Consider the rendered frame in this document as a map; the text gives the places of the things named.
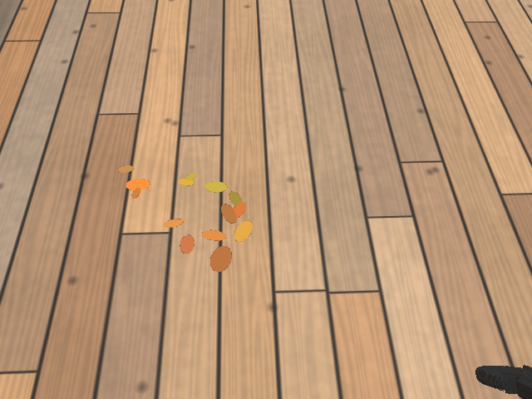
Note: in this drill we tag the right robot hand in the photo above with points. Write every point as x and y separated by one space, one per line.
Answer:
514 380

